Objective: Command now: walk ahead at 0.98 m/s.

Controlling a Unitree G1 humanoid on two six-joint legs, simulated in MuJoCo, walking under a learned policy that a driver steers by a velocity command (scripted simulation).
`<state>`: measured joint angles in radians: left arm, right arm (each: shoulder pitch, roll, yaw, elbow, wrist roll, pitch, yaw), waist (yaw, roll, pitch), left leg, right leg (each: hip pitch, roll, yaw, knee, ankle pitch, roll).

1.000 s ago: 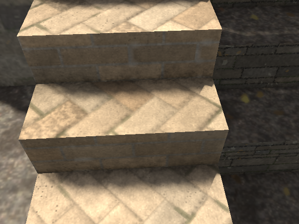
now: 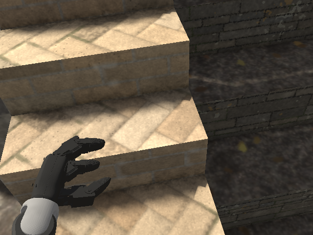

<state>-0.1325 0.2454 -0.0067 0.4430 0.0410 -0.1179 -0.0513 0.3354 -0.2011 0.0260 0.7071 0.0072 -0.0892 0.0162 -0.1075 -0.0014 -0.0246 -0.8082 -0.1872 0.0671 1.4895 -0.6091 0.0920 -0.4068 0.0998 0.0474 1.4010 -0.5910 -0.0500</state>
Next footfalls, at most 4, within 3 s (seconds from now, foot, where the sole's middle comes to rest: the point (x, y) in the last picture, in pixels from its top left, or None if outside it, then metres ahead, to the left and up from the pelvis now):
0.10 right None -0.03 -0.05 -0.81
0.40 left None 0.21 0.13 -0.62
0.70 right None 0.27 -0.11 -0.40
0.90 right None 0.25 -0.11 -0.62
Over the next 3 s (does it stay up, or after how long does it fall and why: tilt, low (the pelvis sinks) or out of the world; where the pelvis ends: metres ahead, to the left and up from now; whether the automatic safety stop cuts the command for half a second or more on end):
stays up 0.32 0.11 0.16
